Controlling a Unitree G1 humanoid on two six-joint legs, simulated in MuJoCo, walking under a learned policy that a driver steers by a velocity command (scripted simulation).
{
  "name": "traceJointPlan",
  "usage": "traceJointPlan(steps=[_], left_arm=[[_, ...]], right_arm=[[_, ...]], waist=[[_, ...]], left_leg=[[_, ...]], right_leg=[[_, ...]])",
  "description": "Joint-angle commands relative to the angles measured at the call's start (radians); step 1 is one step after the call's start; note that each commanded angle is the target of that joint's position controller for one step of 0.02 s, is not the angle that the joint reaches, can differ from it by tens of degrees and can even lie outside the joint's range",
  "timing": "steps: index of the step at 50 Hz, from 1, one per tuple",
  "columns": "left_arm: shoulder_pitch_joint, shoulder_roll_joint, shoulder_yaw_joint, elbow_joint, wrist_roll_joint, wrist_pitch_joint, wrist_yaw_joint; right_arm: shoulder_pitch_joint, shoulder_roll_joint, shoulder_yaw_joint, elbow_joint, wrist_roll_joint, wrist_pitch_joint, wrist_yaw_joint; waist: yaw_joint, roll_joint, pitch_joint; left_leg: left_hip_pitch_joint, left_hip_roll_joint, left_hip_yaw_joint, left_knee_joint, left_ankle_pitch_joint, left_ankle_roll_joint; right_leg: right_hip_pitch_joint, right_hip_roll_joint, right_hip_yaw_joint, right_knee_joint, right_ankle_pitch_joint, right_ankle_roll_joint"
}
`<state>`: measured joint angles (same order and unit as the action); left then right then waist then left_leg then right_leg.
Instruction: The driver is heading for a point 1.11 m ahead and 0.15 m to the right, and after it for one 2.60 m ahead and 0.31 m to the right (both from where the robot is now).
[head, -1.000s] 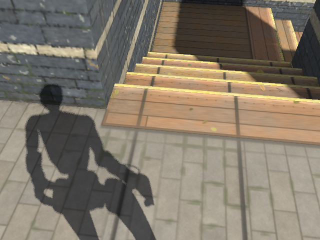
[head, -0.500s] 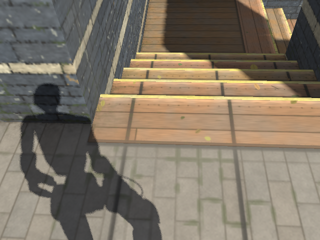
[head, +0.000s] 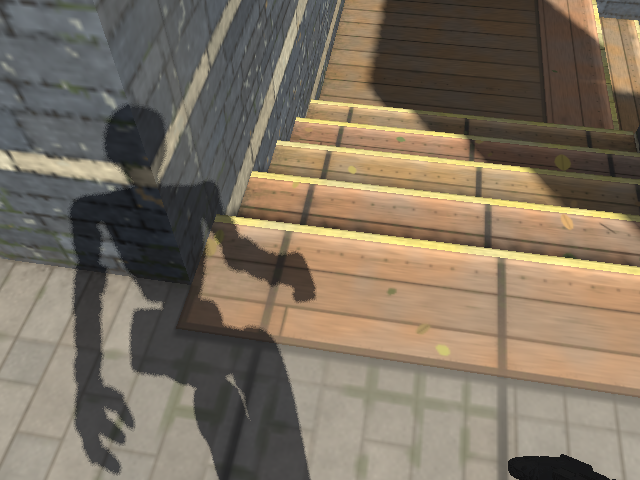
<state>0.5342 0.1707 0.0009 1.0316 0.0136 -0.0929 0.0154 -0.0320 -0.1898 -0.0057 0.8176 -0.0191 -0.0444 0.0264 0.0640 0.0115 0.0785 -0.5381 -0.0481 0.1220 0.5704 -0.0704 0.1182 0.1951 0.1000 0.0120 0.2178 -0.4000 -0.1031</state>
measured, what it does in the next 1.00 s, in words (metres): walks ahead: left foot, then right foot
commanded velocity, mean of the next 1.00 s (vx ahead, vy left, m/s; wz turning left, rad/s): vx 0.21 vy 0.00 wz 0.00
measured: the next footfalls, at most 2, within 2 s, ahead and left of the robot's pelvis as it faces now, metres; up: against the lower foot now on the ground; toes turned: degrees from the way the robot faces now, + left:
left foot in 0.04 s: +0.19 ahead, +0.06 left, +0.00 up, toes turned +3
right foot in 0.52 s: +0.23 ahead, -0.12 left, +0.00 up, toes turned -1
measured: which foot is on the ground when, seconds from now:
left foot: up 0.00-0.02, down 0.04-0.68, up 0.70-0.88, down 0.90-1.00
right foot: down 0.00-0.04, up 0.06-0.50, down 0.52-0.90, up 0.92-1.00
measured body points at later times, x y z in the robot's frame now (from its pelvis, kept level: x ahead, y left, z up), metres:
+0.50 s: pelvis +0.15 -0.01 +0.02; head +0.16 -0.01 +0.47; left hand +0.23 +0.22 -0.13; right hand +0.13 -0.23 -0.14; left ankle +0.15 +0.05 -0.72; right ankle +0.19 -0.12 -0.72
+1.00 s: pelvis +0.25 +0.00 +0.02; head +0.26 +0.01 +0.47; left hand +0.25 +0.24 -0.14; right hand +0.23 -0.25 -0.12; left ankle +0.22 +0.07 -0.72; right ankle +0.22 -0.11 -0.68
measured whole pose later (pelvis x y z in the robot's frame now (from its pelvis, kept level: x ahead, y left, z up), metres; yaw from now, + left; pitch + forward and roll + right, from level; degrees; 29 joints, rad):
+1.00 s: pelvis +0.25 +0.00 +0.02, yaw +1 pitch +0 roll -1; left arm 0.33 0.20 0.06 1.06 0.03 -0.05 -0.02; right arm 0.39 -0.18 -0.04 1.05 -0.02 -0.08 -0.01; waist -0.01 -0.02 0.00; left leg -0.15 -0.04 0.07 0.42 -0.28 0.08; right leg -0.36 0.00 -0.04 0.88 -0.37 -0.08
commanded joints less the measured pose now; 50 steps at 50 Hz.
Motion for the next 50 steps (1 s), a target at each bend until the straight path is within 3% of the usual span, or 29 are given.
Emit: traceJointPlan(steps=[1,2,3,4,5,6,7,8,10,13,17,22,25,26,27,28,29,30,32,34,36,38,40,44,45,46,47,48,50], left_arm=[[-0.058,0.181,0.034,-0.04,-0.005,-0.004,0.01],[-0.048,0.136,0.023,-0.068,-0.016,-0.007,0.008],[0.149,0.058,0.018,-0.042,-0.047,0.004,0.009],[0.078,0.144,0.035,-0.038,-0.008,0.014,0.014],[-0.029,0.14,0.037,-0.067,0.005,0.014,0.009],[-0.071,0.128,0.039,-0.076,0.013,0.017,0.004],[-0.094,0.123,0.043,-0.081,0.021,0.031,-0.001],[-0.073,0.093,0.038,-0.073,0.035,0.047,-0.007],[-0.053,0.048,0.031,-0.063,0.029,0.068,-0.012],[-0.111,0.057,0.032,-0.074,0.018,0.084,-0.006],[-0.23,0.061,0.025,-0.088,0.011,0.099,0.004],[-0.3,0.062,0.016,-0.078,0.006,0.101,0.021],[-0.249,0.054,0.007,-0.043,0.006,0.083,0.034],[-0.197,0.092,0.013,-0.025,0.011,0.071,0.04],[-0.22,0.136,0.017,-0.019,0.004,0.066,0.039],[-0.232,0.082,0.007,-0.005,-0.005,0.067,0.028],[-0.246,0.051,0.001,-0.006,-0.003,0.065,0.021],[-0.251,0.047,0.0,-0.002,-0.005,0.065,0.02],[-0.202,0.082,0.016,0.024,-0.004,0.069,0.024],[-0.169,0.119,0.037,0.028,0.001,0.076,0.015],[-0.097,0.143,0.056,0.045,0.003,0.074,0.007],[-0.084,0.134,0.063,0.051,0.011,0.063,0.002],[-0.115,0.135,0.068,0.043,0.012,0.05,-0.002],[-0.257,0.135,0.075,0.0,-0.006,0.04,-0.005],[-0.308,0.107,0.068,-0.027,-0.003,0.033,-0.008],[-0.349,0.034,0.049,-0.071,-0.009,0.025,-0.017],[-0.376,0.096,0.062,-0.092,0.028,0.024,-0.023],[-0.376,0.103,0.064,-0.086,0.038,0.022,-0.032],[-0.326,0.074,0.058,-0.065,0.021,0.015,-0.053]], right_arm=[[0.407,-0.155,-0.056,0.091,-0.011,-0.025,-0.032],[0.543,-0.232,-0.076,0.115,-0.034,-0.031,-0.043],[0.506,-0.249,-0.08,0.115,-0.02,-0.024,-0.032],[0.412,-0.213,-0.081,0.099,0.028,-0.019,-0.022],[0.304,-0.147,-0.061,0.083,0.029,-0.024,-0.021],[0.269,-0.093,-0.046,0.087,0.021,-0.03,-0.02],[0.279,-0.064,-0.034,0.104,0.017,-0.039,-0.025],[0.3,-0.059,-0.029,0.128,0.02,-0.042,-0.033],[0.337,-0.077,-0.025,0.157,0.012,-0.055,-0.033],[0.347,-0.108,-0.02,0.175,0.004,-0.055,-0.031],[0.407,-0.108,-0.01,0.203,0.004,-0.033,-0.037],[0.444,-0.092,-0.001,0.226,-0.009,-0.008,-0.053],[0.428,-0.076,0.007,0.23,0.002,-0.005,-0.064],[0.451,-0.06,0.011,0.227,0.004,-0.011,-0.064],[0.538,-0.013,0.016,0.239,0.02,-0.011,-0.061],[0.537,-0.007,0.019,0.265,0.021,0.0,-0.066],[0.504,-0.043,0.01,0.267,0.017,0.007,-0.069],[0.472,-0.054,0.005,0.265,0.015,0.012,-0.07],[0.46,-0.062,-0.004,0.259,0.009,0.019,-0.061],[0.446,-0.041,-0.004,0.251,-0.002,0.018,-0.051],[0.394,-0.013,-0.001,0.218,-0.017,0.007,-0.037],[0.342,-0.022,-0.007,0.19,-0.014,-0.009,-0.027],[0.337,-0.031,-0.015,0.177,-0.005,-0.023,-0.017],[0.515,-0.014,-0.028,0.242,0.006,-0.035,-0.017],[0.613,-0.05,-0.041,0.265,-0.005,-0.038,-0.026],[0.703,-0.144,-0.065,0.273,-0.007,-0.04,-0.039],[0.701,-0.167,-0.074,0.284,-0.007,-0.031,-0.044],[0.617,-0.125,-0.065,0.257,-0.009,-0.03,-0.045],[0.524,-0.094,-0.054,0.222,-0.002,-0.037,-0.048]], waist=[[-0.24,-0.088,-0.171],[-0.261,0.041,-0.286],[-0.131,0.197,-0.409],[-0.129,0.015,-0.32],[-0.1,0.002,-0.163],[-0.071,-0.04,-0.077],[-0.049,-0.039,-0.048],[-0.027,-0.024,-0.038],[-0.007,-0.003,-0.067],[0.002,0.037,-0.086],[-0.042,0.08,-0.093],[-0.079,0.082,-0.046],[-0.046,0.029,-0.037],[-0.054,-0.014,-0.075],[-0.123,-0.103,-0.067],[-0.104,-0.118,-0.069],[-0.094,-0.094,-0.024],[-0.083,-0.082,-0.015],[-0.08,-0.099,-0.026],[-0.063,-0.109,0.047],[-0.032,-0.151,0.092],[-0.027,-0.133,0.091],[-0.05,-0.106,0.051],[-0.162,-0.04,-0.001],[-0.204,0.042,-0.015],[-0.232,0.253,-0.021],[-0.212,0.221,0.06],[-0.156,0.086,0.085],[-0.09,0.031,0.058]], left_leg=[[0.505,0.008,-0.058,-0.11,0.077,0.067],[0.719,0.255,-0.3,-0.073,0.241,0.129],[0.914,0.509,-0.729,-0.1,0.567,0.323],[0.746,0.457,-0.668,-0.189,0.459,0.329],[0.589,0.413,-0.535,-0.247,0.385,0.292],[0.455,0.366,-0.445,-0.293,0.423,0.243],[0.38,0.323,-0.367,-0.315,0.475,0.2],[0.317,0.293,-0.307,-0.335,0.504,0.167],[0.285,0.266,-0.237,-0.329,0.653,0.153],[0.285,0.229,-0.166,-0.325,0.676,0.123],[0.322,0.213,-0.157,-0.327,0.484,0.072],[0.33,0.246,-0.225,-0.3,0.196,0.097],[0.29,0.221,-0.243,-0.222,0.111,0.041],[0.25,0.193,-0.233,-0.191,0.06,0.005],[0.215,0.114,-0.179,-0.202,-0.1,-0.024],[0.315,0.088,-0.157,-0.233,-0.174,-0.039],[0.336,0.091,-0.169,-0.232,-0.132,-0.042],[0.357,0.099,-0.175,-0.225,-0.088,-0.041],[0.345,0.067,-0.142,-0.16,-0.272,-0.016],[0.215,0.036,-0.119,-0.078,-0.46,0.001],[0.079,0.016,-0.058,0.065,-0.432,-0.002],[0.051,0.048,-0.074,0.132,-0.383,0.004],[0.09,0.069,-0.097,0.142,-0.38,0.005],[0.523,0.014,-0.044,-0.121,-0.237,-0.006],[0.672,0.103,-0.179,-0.207,-0.336,0.011],[0.754,0.329,-0.564,-0.426,-0.638,0.081],[0.685,0.442,-0.698,-0.472,-0.632,0.144],[0.616,0.413,-0.641,-0.46,-0.575,0.141],[0.566,0.344,-0.499,-0.484,-0.399,0.098]], right_leg=[[-0.203,-0.238,0.028,0.534,1.168,0.013],[-0.389,-0.143,-0.026,0.886,0.662,0.017],[-0.673,0.022,-0.001,1.239,-0.18,0.054],[-0.716,-0.032,0.069,1.244,-0.076,0.041],[-0.741,-0.074,0.063,1.19,-0.016,0.042],[-0.708,-0.103,0.051,1.119,0.007,0.042],[-0.665,-0.126,0.057,1.048,0.024,0.047],[-0.606,-0.133,0.042,0.985,0.038,0.06],[-0.552,-0.118,0.015,0.916,0.066,0.075],[-0.565,-0.123,-0.013,0.769,0.13,0.086],[-0.562,-0.129,-0.039,0.608,0.2,0.089],[-0.512,-0.123,-0.041,0.442,0.112,0.087],[-0.339,-0.143,-0.007,0.148,0.254,0.073],[-0.232,-0.233,0.077,0.145,0.403,0.063],[-0.219,-0.302,0.148,0.186,0.597,0.011],[-0.315,-0.296,0.137,0.176,0.538,-0.013],[-0.363,-0.253,0.112,0.165,0.463,0.007],[-0.382,-0.226,0.09,0.159,0.423,0.024],[-0.387,-0.182,0.085,0.147,0.106,0.004],[-0.408,-0.236,0.201,0.071,-0.228,-0.051],[-0.365,-0.356,0.378,-0.034,-0.364,-0.124],[-0.362,-0.413,0.439,-0.075,-0.289,-0.164],[-0.366,-0.404,0.39,-0.079,-0.177,-0.153],[-0.628,-0.253,0.157,0.057,-0.122,-0.066],[-0.776,-0.191,0.081,0.21,-0.12,-0.032],[-0.947,-0.056,-0.083,0.516,-0.076,0.022],[-1.032,-0.083,-0.066,0.684,-0.117,0.016],[-1.019,-0.131,-0.015,0.76,-0.04,0.013],[-0.958,-0.167,-0.002,0.769,0.096,0.024]])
